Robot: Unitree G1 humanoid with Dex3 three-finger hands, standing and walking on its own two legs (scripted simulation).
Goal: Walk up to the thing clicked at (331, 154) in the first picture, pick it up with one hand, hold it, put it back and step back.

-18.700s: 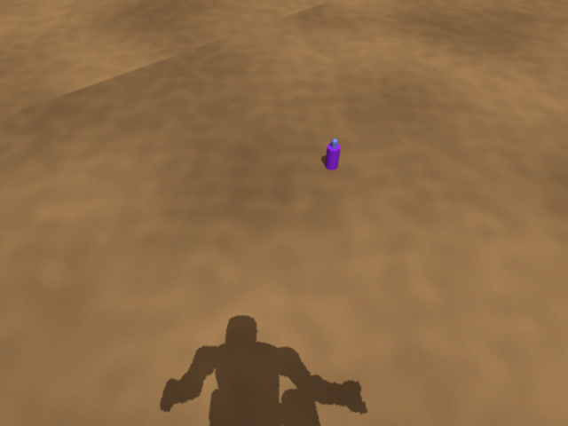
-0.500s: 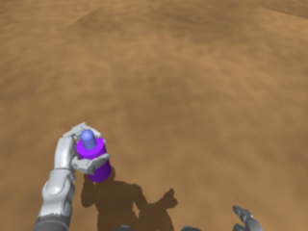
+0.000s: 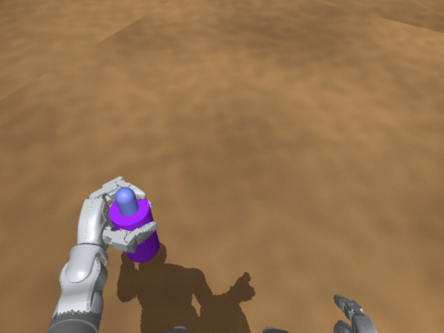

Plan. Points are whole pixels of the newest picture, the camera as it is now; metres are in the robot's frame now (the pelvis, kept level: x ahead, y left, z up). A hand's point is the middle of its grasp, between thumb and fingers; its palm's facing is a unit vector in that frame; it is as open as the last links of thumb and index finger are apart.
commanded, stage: hold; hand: left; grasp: from the side
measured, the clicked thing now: (134, 222) +0.31 +0.17 +0.01
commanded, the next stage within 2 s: crouch in 1.70 s
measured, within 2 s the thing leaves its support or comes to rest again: neither
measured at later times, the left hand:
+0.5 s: hand (131, 214) +0.32 +0.17 +0.03, palm faces +0.02 -1.00 -0.01, open 8.1 cm
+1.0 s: hand (131, 214) +0.32 +0.17 +0.03, palm faces +0.02 -1.00 -0.03, open 8.1 cm
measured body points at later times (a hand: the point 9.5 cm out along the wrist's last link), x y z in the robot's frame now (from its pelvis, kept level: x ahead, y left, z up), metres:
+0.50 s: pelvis +0.00 +0.01 +0.00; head +0.04 +0.01 +0.45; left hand +0.31 +0.23 +0.03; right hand +0.12 -0.24 -0.11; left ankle +0.01 +0.13 -0.71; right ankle +0.01 -0.13 -0.71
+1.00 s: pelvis +0.00 +0.01 +0.00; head +0.04 +0.01 +0.45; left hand +0.31 +0.23 +0.04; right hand +0.12 -0.24 -0.11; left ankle +0.01 +0.13 -0.71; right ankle +0.01 -0.13 -0.71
